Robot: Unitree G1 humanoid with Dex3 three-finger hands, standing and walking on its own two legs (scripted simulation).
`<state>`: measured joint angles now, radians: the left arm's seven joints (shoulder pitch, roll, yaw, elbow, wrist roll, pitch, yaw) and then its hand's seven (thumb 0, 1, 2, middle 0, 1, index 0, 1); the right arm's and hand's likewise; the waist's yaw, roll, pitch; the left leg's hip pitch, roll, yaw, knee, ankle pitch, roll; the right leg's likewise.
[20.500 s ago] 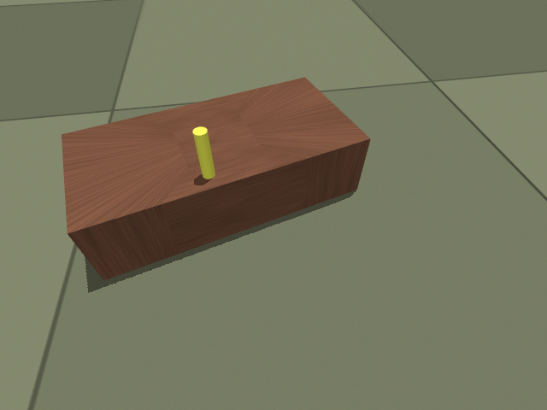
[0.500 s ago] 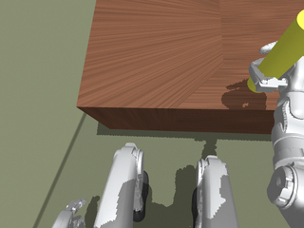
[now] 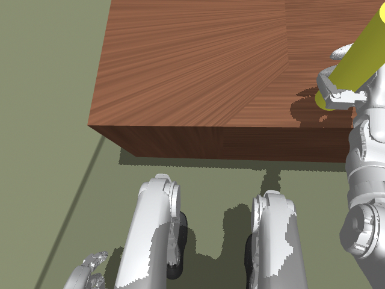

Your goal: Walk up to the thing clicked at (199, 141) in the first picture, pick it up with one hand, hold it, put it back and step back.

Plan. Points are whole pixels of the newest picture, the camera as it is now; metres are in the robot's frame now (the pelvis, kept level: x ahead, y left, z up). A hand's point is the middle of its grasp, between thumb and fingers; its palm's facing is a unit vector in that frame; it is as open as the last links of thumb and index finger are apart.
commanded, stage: lower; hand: right
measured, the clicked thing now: (355, 67) +0.52 -0.21 +0.03
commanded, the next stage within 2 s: loosen in 0.40 s
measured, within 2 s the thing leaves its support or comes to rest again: rests again in 0.16 s
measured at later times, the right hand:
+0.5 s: hand (334, 84) +0.52 -0.20 -0.02, palm faces +0.11 +0.99 -0.01, open 7.1 cm
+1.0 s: hand (334, 84) +0.52 -0.20 -0.02, palm faces +0.11 +0.99 -0.01, open 10.8 cm
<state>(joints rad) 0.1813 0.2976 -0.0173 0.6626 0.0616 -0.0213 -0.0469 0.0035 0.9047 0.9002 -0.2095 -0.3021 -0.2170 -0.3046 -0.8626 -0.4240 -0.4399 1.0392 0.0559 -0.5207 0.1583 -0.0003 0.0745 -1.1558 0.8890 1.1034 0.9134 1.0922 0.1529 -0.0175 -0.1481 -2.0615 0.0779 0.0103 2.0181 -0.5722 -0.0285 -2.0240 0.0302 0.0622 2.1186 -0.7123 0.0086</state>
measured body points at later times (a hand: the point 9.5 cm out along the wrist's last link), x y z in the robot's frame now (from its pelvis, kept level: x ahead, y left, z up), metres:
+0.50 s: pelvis +0.00 +0.00 -0.02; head +0.22 -0.03 +0.38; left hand +0.08 +0.28 -0.14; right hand +0.50 -0.25 -0.02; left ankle +0.12 +0.14 -0.39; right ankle +0.07 -0.12 -0.39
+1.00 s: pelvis +0.00 +0.00 -0.02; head +0.22 -0.03 +0.37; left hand +0.08 +0.28 -0.14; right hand +0.50 -0.25 -0.02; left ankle +0.12 +0.14 -0.39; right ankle +0.07 -0.12 -0.39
